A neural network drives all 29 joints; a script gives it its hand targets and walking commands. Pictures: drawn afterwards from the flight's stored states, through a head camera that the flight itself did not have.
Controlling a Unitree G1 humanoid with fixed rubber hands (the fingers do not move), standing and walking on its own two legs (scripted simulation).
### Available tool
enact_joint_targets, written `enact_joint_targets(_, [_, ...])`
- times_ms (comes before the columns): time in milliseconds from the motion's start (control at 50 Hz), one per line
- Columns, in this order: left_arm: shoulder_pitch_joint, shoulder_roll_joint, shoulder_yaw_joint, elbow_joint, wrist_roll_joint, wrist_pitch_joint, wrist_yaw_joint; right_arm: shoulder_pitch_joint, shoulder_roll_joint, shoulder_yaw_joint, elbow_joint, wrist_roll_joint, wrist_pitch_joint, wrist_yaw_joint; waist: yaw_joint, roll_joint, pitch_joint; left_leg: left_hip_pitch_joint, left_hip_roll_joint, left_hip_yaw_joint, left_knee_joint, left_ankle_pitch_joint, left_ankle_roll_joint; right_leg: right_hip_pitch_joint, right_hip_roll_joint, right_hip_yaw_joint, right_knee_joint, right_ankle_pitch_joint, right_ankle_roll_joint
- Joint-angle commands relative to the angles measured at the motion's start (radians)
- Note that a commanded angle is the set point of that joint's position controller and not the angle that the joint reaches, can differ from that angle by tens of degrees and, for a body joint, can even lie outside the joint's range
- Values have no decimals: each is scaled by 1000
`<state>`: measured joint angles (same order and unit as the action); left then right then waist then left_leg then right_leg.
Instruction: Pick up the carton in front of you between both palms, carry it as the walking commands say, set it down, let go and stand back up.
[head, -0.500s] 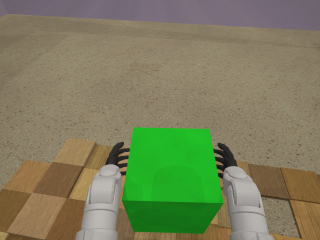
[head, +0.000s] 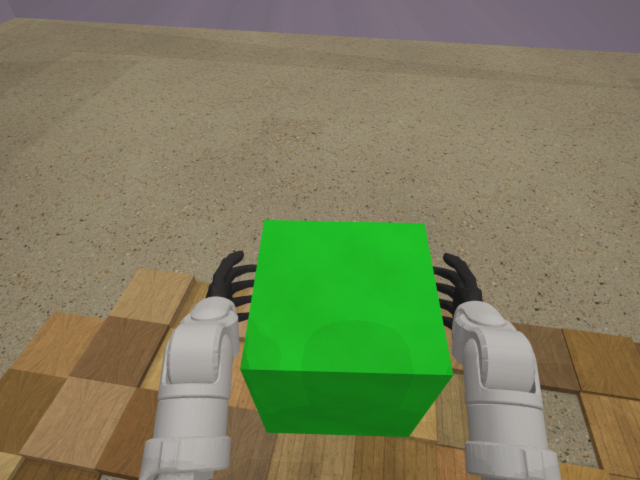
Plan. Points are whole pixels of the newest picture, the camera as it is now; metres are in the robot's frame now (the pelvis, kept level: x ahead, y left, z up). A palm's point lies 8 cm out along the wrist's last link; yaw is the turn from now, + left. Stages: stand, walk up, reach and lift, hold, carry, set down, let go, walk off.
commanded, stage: carry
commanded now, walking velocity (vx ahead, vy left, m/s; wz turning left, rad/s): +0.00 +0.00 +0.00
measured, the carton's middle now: (340, 334) +0.32 +0.00 +0.00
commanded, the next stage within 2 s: none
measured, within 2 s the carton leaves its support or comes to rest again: neither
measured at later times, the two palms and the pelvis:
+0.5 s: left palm (220, 258) +0.34 +0.16 +0.12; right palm (464, 260) +0.35 -0.14 +0.13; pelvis +0.00 +0.00 +0.00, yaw +0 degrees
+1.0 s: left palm (292, 195) +0.51 +0.08 +0.09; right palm (482, 199) +0.51 -0.22 +0.09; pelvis +0.15 -0.06 -0.01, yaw -2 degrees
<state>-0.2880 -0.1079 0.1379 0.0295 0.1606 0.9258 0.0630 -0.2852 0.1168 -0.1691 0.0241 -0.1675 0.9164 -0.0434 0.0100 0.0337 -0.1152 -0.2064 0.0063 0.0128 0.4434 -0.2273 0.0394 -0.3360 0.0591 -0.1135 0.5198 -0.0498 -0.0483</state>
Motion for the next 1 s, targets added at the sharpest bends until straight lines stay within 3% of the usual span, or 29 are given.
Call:
enact_joint_targets(0, [-587, -846, -661, -76, -352, 28, -210, -573, 820, 654, -56, 339, 38, 202, -4, 7, -235, 65, 138, -76, -32, 334, -1, 113, -154, 151, -79, 113, -17])
enact_joint_targets(160, [-781, -892, -663, -92, -451, 137, -192, -773, 850, 655, -76, 440, 149, 191, -2, 2, -241, 66, 132, -80, -35, 271, 7, 117, -154, 155, -87, 78, -23])
enact_joint_targets(380, [-1008, -914, -604, -78, -538, 260, -152, -995, 872, 596, -54, 538, 281, 160, -10, 12, -307, 131, 136, -74, 16, 478, 15, 135, -142, 133, -55, 148, -33])
enact_joint_targets(400, [-1017, -919, -597, -70, -541, 269, -151, -1001, 879, 588, -47, 540, 291, 159, -15, 10, -319, 138, 132, -71, 13, 409, 19, 130, -137, 127, -53, 102, -38])
enact_joint_targets(440, [-1031, -945, -583, -53, -542, 285, -151, -1010, 898, 571, -30, 539, 309, 158, -29, 25, -296, 115, 157, -100, -58, 132, 29, 100, -135, 110, -66, -88, -29])
enact_joint_targets(460, [-1036, -959, -576, -46, -540, 291, -152, -1018, 913, 567, -24, 541, 319, 160, -29, 44, -267, 127, 178, -131, -99, 31, 42, 47, -121, 91, -34, -178, -21])
enact_joint_targets(500, [-1028, -982, -565, -38, -529, 305, -156, -1018, 942, 563, -15, 540, 328, 165, -44, 105, -203, 167, 246, -223, -168, -38, 103, -88, -67, 22, 38, -264, -2])
enact_joint_targets(560, [-1029, -1015, -572, -39, -526, 313, -165, -1012, 984, 574, -36, 537, 328, 169, -63, 115, -191, 331, 293, -296, -179, 189, 168, -251, -65, 29, 132, -343, 3])
enact_joint_targets(660, [-1027, -1018, -591, -84, -529, 294, -167, -1044, 1001, 633, -121, 548, 302, 158, -70, 115, -248, 404, 264, -225, -126, 281, 155, -242, -59, 7, 89, -302, 14])
enact_joint_targets(700, [-1036, -994, -596, -95, -526, 283, -159, -1076, 985, 658, -145, 561, 291, 151, -69, 106, -262, 367, 211, -148, -45, 298, 126, -133, -32, -34, -34, -264, 10])
enact_joint_targets(720, [-1024, -981, -592, -87, -520, 280, -156, -1069, 977, 666, -135, 565, 287, 149, -57, 89, -293, 263, 172, -64, 52, 334, 93, 61, -23, -57, -162, -181, -3])
enact_joint_targets(740, [-995, -960, -581, -79, -511, 278, -154, -1051, 970, 671, -120, 566, 280, 146, -22, 46, -350, 79, 141, -19, 191, 313, 56, 337, -78, 13, -211, -132, -19])
enact_joint_targets(760, [-945, -930, -566, -54, -497, 278, -156, -1025, 960, 669, -97, 568, 279, 146, 12, -106, -416, -164, 84, 27, 401, 38, 16, 574, -290, 269, -202, -157, -67])
enact_joint_targets(780, [-946, -891, -549, -23, -471, 272, -154, -1036, 982, 666, -72, 568, 282, 150, 19, -308, -383, -519, -45, 80, 578, -334, -19, 772, -484, 576, -160, 114, -199])
enact_joint_targets(800, [-949, -896, -547, -31, -466, 264, -155, -1071, 981, 668, -65, 563, 277, 152, 34, -272, -365, -604, 17, -1, 688, -368, -11, 746, -495, 602, -143, 121, -257])
enact_joint_targets(840, [-1018, -931, -569, -88, -491, 255, -164, -1082, 1012, 670, -47, 568, 265, 155, 27, -127, -298, -597, 59, -5, 669, -264, -12, 647, -401, 440, -156, 210, -185])
enact_joint_targets(880, [-1083, -961, -590, -141, -520, 249, -171, -1075, 1034, 673, -53, 568, 256, 150, 29, -136, -276, -553, 54, 33, 578, -158, -30, 600, -329, 313, -179, 276, -132])
enact_joint_targets(920, [-1090, -969, -608, -176, -539, 248, -176, -1059, 1036, 676, -73, 559, 252, 137, 34, -157, -285, -541, 36, 58, 529, -98, -44, 606, -299, 256, -182, 344, -126])
enact_joint_targets(980, [-1078, -957, -622, -212, -556, 260, -181, -1022, 1001, 671, -115, 531, 256, 115, 43, -143, -278, -535, 21, 85, 415, -26, -49, 612, -279, 204, -162, 453, -127])
